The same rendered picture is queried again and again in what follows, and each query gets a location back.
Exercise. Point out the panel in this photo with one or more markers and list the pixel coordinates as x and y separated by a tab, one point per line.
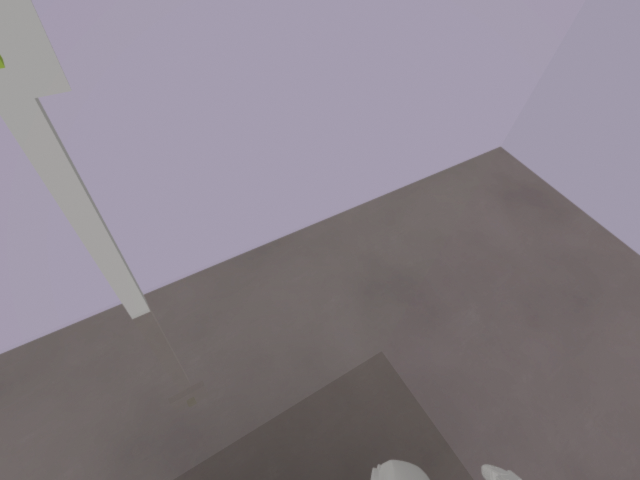
32	70

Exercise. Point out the robot right thigh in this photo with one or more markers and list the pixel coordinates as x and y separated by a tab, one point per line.
398	470

